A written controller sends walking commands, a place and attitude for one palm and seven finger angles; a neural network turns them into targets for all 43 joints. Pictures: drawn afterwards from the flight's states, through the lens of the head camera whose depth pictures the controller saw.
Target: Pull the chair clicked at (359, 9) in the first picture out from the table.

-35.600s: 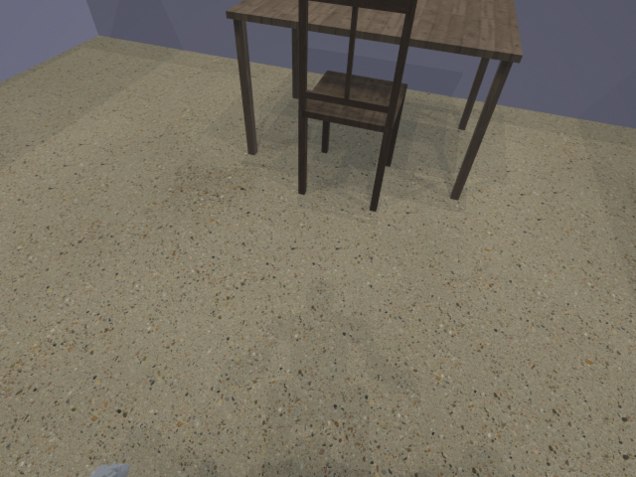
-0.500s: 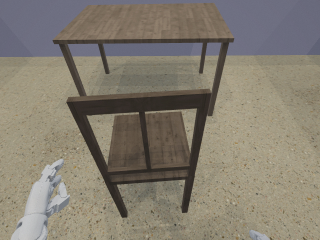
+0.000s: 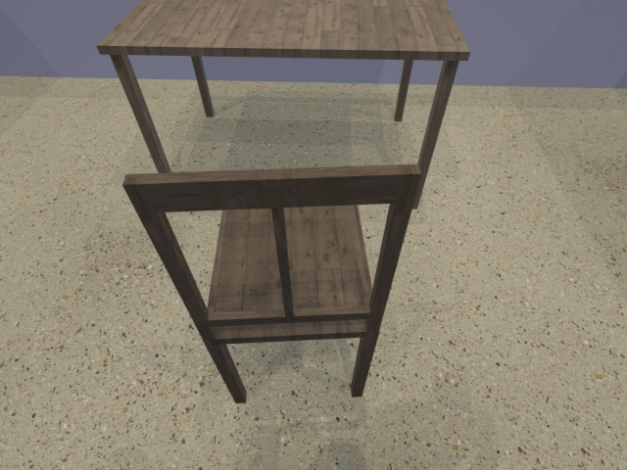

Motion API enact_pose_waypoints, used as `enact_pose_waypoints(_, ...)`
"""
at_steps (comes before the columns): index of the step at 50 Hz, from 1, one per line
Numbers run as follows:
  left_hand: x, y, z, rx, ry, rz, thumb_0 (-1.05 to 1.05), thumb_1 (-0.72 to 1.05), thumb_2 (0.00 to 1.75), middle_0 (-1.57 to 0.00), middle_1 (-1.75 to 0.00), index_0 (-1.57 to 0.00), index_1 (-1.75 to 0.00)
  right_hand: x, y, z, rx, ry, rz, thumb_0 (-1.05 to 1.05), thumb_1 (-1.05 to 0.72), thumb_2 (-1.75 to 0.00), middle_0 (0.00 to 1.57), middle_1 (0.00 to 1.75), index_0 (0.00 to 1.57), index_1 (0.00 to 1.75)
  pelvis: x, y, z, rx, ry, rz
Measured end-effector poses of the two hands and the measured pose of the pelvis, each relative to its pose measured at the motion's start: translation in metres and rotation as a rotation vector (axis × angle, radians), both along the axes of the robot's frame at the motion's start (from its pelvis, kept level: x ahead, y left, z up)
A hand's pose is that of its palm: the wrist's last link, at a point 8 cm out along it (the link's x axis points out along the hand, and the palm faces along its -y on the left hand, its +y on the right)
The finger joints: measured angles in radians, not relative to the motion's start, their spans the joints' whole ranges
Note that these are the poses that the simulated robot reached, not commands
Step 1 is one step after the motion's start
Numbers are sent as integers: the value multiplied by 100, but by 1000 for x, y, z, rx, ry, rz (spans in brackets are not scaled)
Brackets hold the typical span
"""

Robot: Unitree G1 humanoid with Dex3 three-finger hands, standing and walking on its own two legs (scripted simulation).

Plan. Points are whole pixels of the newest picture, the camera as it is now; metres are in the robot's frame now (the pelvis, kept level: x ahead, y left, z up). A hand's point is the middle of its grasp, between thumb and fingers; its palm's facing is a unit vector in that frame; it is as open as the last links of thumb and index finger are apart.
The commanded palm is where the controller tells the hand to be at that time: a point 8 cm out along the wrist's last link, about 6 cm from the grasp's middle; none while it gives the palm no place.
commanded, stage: let the arm hang, fingers relaxed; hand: left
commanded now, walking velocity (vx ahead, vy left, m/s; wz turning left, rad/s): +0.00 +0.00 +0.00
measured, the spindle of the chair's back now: (284, 267) +0.45 +0.09 -0.07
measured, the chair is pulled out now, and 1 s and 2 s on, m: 0.64 0.64 0.64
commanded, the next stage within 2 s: look to check the result in 0.48 s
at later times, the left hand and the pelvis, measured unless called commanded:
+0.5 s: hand out of the picture +0.00 +0.14 -0.17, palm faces +0.03 -0.98 -0.18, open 7.3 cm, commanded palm none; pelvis +0.01 -0.02 +0.00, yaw +0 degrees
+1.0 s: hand out of the picture +0.01 +0.14 -0.17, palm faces +0.04 -0.98 -0.17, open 7.3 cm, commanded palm none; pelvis +0.01 -0.02 +0.00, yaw +0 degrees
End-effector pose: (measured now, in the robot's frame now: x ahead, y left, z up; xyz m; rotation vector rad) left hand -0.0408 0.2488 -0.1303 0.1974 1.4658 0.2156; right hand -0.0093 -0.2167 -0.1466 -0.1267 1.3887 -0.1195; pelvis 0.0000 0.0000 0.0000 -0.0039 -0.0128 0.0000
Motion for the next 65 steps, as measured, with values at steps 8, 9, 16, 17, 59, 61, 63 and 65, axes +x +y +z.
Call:
enact_pose_waypoints(8,8,-34,-5,-52,-3,2,0,91,90,-20,-30,-20,-30,-14,8,-5,43,50,-21,0,-91,-90,20,30,20,30,4,-8,0,5,-1,-2)
enact_pose_waypoints(9,12,-39,-7,-62,-10,0,0,91,90,-20,-30,-20,-30,-14,8,-6,44,52,-23,0,-91,-90,20,30,20,30,5,-10,0,6,-1,-2)
enact_pose_waypoints(16,34,-62,-13,-98,-48,-17,2,93,90,-20,-30,-20,-30,-14,3,-4,37,49,-41,0,-91,-90,20,30,20,30,8,-17,0,6,-6,-5)
enact_pose_waypoints(17,35,-62,-14,-98,-50,-16,2,93,90,-20,-30,-20,-30,-13,2,-4,34,47,-43,0,-91,-90,20,30,20,30,8,-18,0,6,-7,-4)
enact_pose_waypoints(59,43,-59,-13,-94,-61,6,1,92,90,-20,-30,-20,-30,-6,-2,-1,20,61,-39,0,-91,-90,20,30,20,30,14,-21,1,1,-8,0)
enact_pose_waypoints(61,44,-59,-13,-94,-62,7,1,92,90,-20,-30,-20,-30,-5,-1,-1,20,57,-39,0,-91,-90,20,30,20,30,15,-20,1,2,-9,0)
enact_pose_waypoints(63,44,-58,-13,-94,-62,7,1,92,90,-20,-30,-20,-30,-3,0,-1,21,54,-38,0,-91,-90,20,30,20,30,15,-20,2,1,-8,0)
enact_pose_waypoints(65,44,-57,-13,-94,-63,8,1,91,90,-20,-30,-20,-30,-2,1,-1,22,51,-37,0,-91,-90,20,30,20,30,15,-19,2,2,-8,0)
